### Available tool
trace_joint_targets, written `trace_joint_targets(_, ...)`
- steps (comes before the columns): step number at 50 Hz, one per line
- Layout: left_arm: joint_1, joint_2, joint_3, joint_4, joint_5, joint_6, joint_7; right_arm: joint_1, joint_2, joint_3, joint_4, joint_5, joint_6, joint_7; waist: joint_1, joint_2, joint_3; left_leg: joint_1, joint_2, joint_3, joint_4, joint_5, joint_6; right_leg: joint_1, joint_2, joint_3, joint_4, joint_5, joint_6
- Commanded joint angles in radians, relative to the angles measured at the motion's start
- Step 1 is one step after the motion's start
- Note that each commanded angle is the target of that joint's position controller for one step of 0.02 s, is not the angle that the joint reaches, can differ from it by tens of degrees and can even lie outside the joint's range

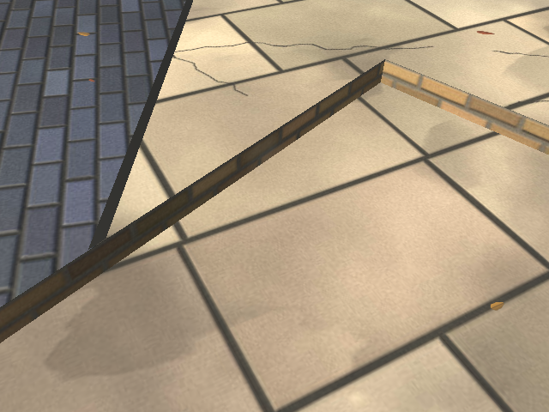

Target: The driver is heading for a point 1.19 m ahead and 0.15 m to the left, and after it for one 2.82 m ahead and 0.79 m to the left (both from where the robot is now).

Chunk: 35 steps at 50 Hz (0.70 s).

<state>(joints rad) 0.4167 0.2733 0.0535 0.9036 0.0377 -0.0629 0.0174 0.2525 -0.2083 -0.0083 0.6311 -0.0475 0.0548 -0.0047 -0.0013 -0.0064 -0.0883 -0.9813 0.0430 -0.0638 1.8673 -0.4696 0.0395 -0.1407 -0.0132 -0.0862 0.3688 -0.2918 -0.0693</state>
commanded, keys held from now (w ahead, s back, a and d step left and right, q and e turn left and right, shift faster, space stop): w+q+shift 0.28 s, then w+e+shift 0.72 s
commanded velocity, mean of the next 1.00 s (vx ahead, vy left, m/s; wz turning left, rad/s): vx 0.91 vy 0.00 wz -0.12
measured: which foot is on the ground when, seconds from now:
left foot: up 0.00-0.16, down 0.18-0.64, up 0.66-0.96, down 0.98-1.00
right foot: down 0.00-0.18, up 0.20-0.62, down 0.64-0.98, up 1.00-1.00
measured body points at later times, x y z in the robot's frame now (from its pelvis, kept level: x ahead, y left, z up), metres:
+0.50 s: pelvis +0.32 +0.20 +0.07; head +0.35 +0.23 +0.52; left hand +0.50 +0.47 -0.01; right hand +0.33 -0.08 -0.04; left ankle +0.09 +0.22 -0.62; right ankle +0.55 +0.15 -0.60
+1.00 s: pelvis +0.85 +0.32 -0.02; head +0.89 +0.32 +0.42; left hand +0.76 +0.56 -0.16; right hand +1.16 +0.16 -0.04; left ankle +0.92 +0.46 -0.75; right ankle +0.61 +0.25 -0.69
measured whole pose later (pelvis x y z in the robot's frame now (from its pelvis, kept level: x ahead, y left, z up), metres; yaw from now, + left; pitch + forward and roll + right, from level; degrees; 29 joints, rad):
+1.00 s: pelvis +0.85 +0.32 -0.02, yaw -8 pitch +3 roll +0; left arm 0.56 0.19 0.06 0.99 -0.01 -0.08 -0.01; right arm -0.15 -0.14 0.08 0.57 -0.05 -0.13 -0.02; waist 0.15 -0.02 0.00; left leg -0.43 0.03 -0.03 0.60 -0.24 -0.02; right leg -0.06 0.20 0.23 0.84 -0.39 -0.14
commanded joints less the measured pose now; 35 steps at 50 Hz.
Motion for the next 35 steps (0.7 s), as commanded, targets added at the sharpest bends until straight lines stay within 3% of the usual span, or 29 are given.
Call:
trace_joint_targets(1, -0.057, 0.181, 0.050, -0.044, 0.006, -0.038, 0.010, -0.062, -0.098, -0.043, -0.108, 0.007, -0.002, 0.013, -0.048, -0.105, 0.134, -0.191, 0.042, -0.057, 0.019, 0.011, 0.005, 0.042, -0.341, 0.198, -0.275, -0.359, -0.103)
trace_joint_targets(3, -0.114, 0.196, 0.058, -0.055, 0.008, -0.046, 0.005, -0.038, -0.094, -0.044, -0.117, 0.007, 0.012, 0.024, -0.085, -0.122, 0.134, -0.076, 0.075, -0.030, -0.086, 0.002, 0.023, -0.017, -0.339, 0.077, -0.284, -0.335, -0.045)
trace_joint_targets(5, -0.187, 0.210, 0.062, -0.070, 0.004, -0.042, -0.007, -0.003, -0.095, -0.040, -0.117, 0.016, 0.029, 0.036, -0.127, -0.163, 0.124, 0.223, 0.092, 0.044, -0.310, -0.080, 0.075, -0.165, -0.325, -0.057, -0.308, -0.251, 0.004)
trace_joint_targets(7, -0.208, 0.224, 0.069, -0.068, -0.008, -0.028, -0.009, 0.120, -0.120, -0.048, -0.065, 0.022, 0.041, 0.032, -0.168, -0.170, 0.104, 0.556, 0.000, 0.195, -0.468, -0.296, 0.142, -0.273, -0.307, -0.163, -0.210, 0.003, -0.026)
trace_joint_targets(8, -0.242, 0.231, 0.072, -0.085, -0.002, -0.010, -0.010, 0.274, -0.170, -0.070, -0.007, 0.036, 0.033, 0.022, -0.240, -0.065, 0.082, 0.641, -0.113, 0.210, -0.620, -0.350, 0.176, -0.247, -0.270, -0.178, 0.182, 0.363, -0.058)
trace_joint_targets(9, -0.337, 0.201, 0.055, -0.142, 0.013, 0.009, -0.020, 0.523, -0.200, -0.082, 0.080, 0.042, 0.015, 0.024, -0.372, 0.139, 0.056, 0.751, -0.248, 0.103, -0.855, -0.405, 0.198, -0.398, -0.210, -0.096, 0.814, 0.350, -0.066)
trace_joint_targets(10, -0.403, -0.013, -0.008, -0.289, 0.013, -0.011, -0.062, 0.368, -0.286, -0.075, 0.042, 0.077, -0.012, 0.009, -0.246, 0.696, 0.171, 0.735, -0.046, -0.746, -1.489, -0.675, 0.225, -0.845, 0.029, 0.094, 1.156, -0.244, -0.004)
trace_joint_targets(11, -0.453, -0.008, -0.014, -0.365, 0.070, -0.032, -0.073, 0.277, -0.308, -0.072, -0.002, 0.112, -0.039, -0.012, -0.177, 0.609, 0.267, 0.682, 0.070, -1.163, -1.822, -0.621, 0.219, -0.955, 0.068, 0.271, 1.248, -0.172, 0.009)
trace_joint_targets(12, -0.397, 0.021, -0.014, -0.352, 0.081, -0.048, -0.074, 0.236, -0.301, -0.069, 0.010, 0.076, -0.054, -0.029, -0.083, 0.375, 0.295, 0.617, 0.125, -1.186, -1.734, -0.537, 0.203, -0.971, 0.048, 0.278, 1.251, -0.102, 0.016)
trace_joint_targets(13, -0.284, 0.012, -0.020, -0.303, 0.073, -0.049, -0.076, 0.208, -0.300, -0.074, 0.036, 0.030, -0.054, -0.031, 0.002, 0.194, 0.281, 0.499, 0.122, -1.089, -1.563, -0.456, 0.211, -0.882, 0.023, 0.242, 1.219, -0.116, 0.037)
trace_joint_targets(14, -0.269, 0.018, -0.022, -0.290, 0.064, -0.037, -0.071, 0.161, -0.290, -0.075, 0.047, 0.002, -0.063, -0.023, 0.033, 0.110, 0.271, 0.429, 0.097, -0.916, -1.436, -0.381, 0.214, -0.829, 0.000, 0.215, 1.191, -0.099, 0.053)
trace_joint_targets(15, -0.262, 0.033, -0.018, -0.280, 0.049, -0.018, -0.059, 0.139, -0.273, -0.073, 0.061, -0.005, -0.080, -0.011, 0.049, 0.097, 0.249, 0.400, 0.075, -0.732, -1.363, -0.276, 0.186, -0.764, -0.017, 0.191, 1.135, -0.065, 0.051)
trace_joint_targets(17, -0.343, 0.094, -0.002, -0.292, 0.014, 0.014, -0.059, 0.145, -0.247, -0.072, 0.099, 0.019, -0.104, 0.005, 0.031, 0.111, 0.237, 0.386, 0.008, -0.463, -1.404, -0.210, 0.139, -0.648, -0.023, 0.149, 0.887, 0.112, 0.048)
trace_joint_targets(18, -0.386, 0.100, 0.001, -0.301, -0.001, 0.020, -0.064, 0.167, -0.224, -0.070, 0.125, 0.028, -0.110, 0.003, 0.013, 0.135, 0.242, 0.419, -0.014, -0.383, -1.423, -0.146, 0.143, -0.624, -0.018, 0.116, 0.775, 0.216, 0.050)
trace_joint_targets(19, -0.430, 0.103, 0.001, -0.312, -0.007, 0.019, -0.072, 0.209, -0.197, -0.065, 0.145, 0.026, -0.117, -0.003, -0.010, 0.140, 0.245, 0.501, -0.023, -0.319, -1.410, -0.012, 0.155, -0.629, -0.013, 0.090, 0.653, 0.285, 0.045)
trace_joint_targets(21, -0.514, 0.068, -0.005, -0.319, -0.018, 0.015, -0.086, 0.301, -0.156, -0.062, 0.168, 0.022, -0.125, -0.023, -0.075, 0.087, 0.202, 0.721, -0.024, -0.219, -1.443, 0.191, 0.167, -0.665, 0.002, 0.040, 0.477, 0.382, 0.020)
trace_joint_targets(22, -0.522, 0.042, -0.012, -0.322, -0.027, 0.012, -0.093, 0.306, -0.174, -0.070, 0.167, 0.019, -0.135, -0.031, -0.078, 0.091, 0.160, 0.805, -0.001, -0.196, -1.479, 0.229, 0.169, -0.637, -0.006, 0.047, 0.395, 0.443, -0.004)
trace_joint_targets(25, -0.509, 0.031, -0.005, -0.291, -0.035, 0.006, -0.094, 0.319, -0.188, -0.082, 0.183, 0.002, -0.167, -0.027, -0.074, 0.025, 0.128, 1.006, 0.016, -0.031, -1.581, 0.460, 0.115, -0.526, 0.034, 0.008, 0.238, 0.546, -0.056)
trace_joint_targets(27, -0.394, 0.037, 0.003, -0.239, -0.031, -0.001, -0.091, 0.282, -0.204, -0.088, 0.185, 0.008, -0.184, -0.022, -0.013, 0.023, 0.091, 1.041, 0.014, 0.087, -1.553, 0.779, 0.060, -0.318, 0.068, -0.043, 0.166, 0.618, -0.073)
trace_joint_targets(28, -0.278, 0.064, 0.018, -0.191, -0.025, -0.002, -0.087, 0.256, -0.212, -0.089, 0.187, 0.009, -0.188, -0.029, 0.041, 0.036, 0.036, 1.064, 0.014, 0.120, -1.460, 0.957, 0.034, -0.177, 0.101, -0.069, 0.172, 0.660, -0.069)
trace_joint_targets(30, 0.094, 0.116, 0.048, -0.041, -0.022, 0.015, -0.074, 0.120, -0.214, -0.089, 0.178, -0.007, -0.179, -0.055, 0.219, 0.069, -0.055, 1.039, 0.001, 0.169, -1.047, 1.178, 0.006, 0.103, 0.102, -0.046, 0.174, 0.673, -0.076)
trace_joint_targets(31, 0.301, 0.137, 0.064, 0.022, -0.023, 0.028, -0.065, -0.004, -0.221, -0.090, 0.167, -0.001, -0.168, -0.063, 0.340, 0.057, -0.039, 0.990, -0.036, 0.189, -0.656, 1.197, -0.002, 0.180, 0.029, 0.015, 0.062, 0.713, -0.141)
trace_joint_targets(32, 0.450, 0.087, 0.058, 0.095, -0.029, 0.040, -0.064, -0.193, -0.185, -0.080, 0.121, 0.009, -0.161, -0.056, 0.443, -0.134, 0.051, 0.790, -0.167, 0.233, -0.211, 0.608, -0.006, 0.298, -0.020, 0.064, -0.201, 0.804, -0.195)
trace_joint_targets(33, 0.509, 0.059, 0.047, 0.173, -0.030, 0.049, -0.056, -0.363, -0.030, -0.027, 0.043, -0.017, -0.183, -0.029, 0.383, -0.277, 0.167, 0.426, -0.213, 0.216, -0.037, -0.042, 0.033, 0.397, 0.020, -0.009, -0.003, 0.750, -0.142)
trace_joint_targets(34, 0.400, 0.075, 0.031, 0.125, 0.005, 0.015, -0.041, -0.171, 0.005, -0.005, -0.034, 0.036, -0.193, -0.012, 0.117, -0.361, 0.146, 0.074, -0.162, 0.028, -0.097, -0.037, -0.001, 0.611, -0.077, 0.291, 0.243, 1.071, -0.200)
trace_joint_targets(35, 0.333, 0.049, 0.031, 0.091, 0.014, 0.006, -0.040, -0.075, -0.043, 0.005, -0.009, 0.026, -0.195, -0.015, 0.079, -0.147, -0.002, 0.000, -0.105, -0.064, -0.149, 0.040, -0.016, 0.725, -0.149, 0.535, 0.186, 0.896, -0.282)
